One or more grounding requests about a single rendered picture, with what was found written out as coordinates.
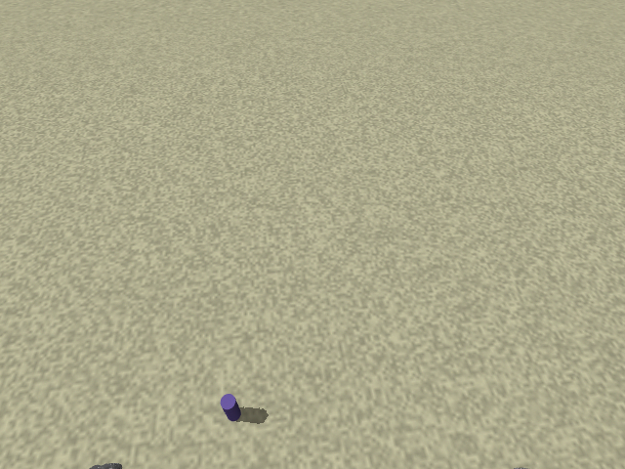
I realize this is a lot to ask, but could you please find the can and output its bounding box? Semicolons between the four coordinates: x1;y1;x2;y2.
221;394;241;421

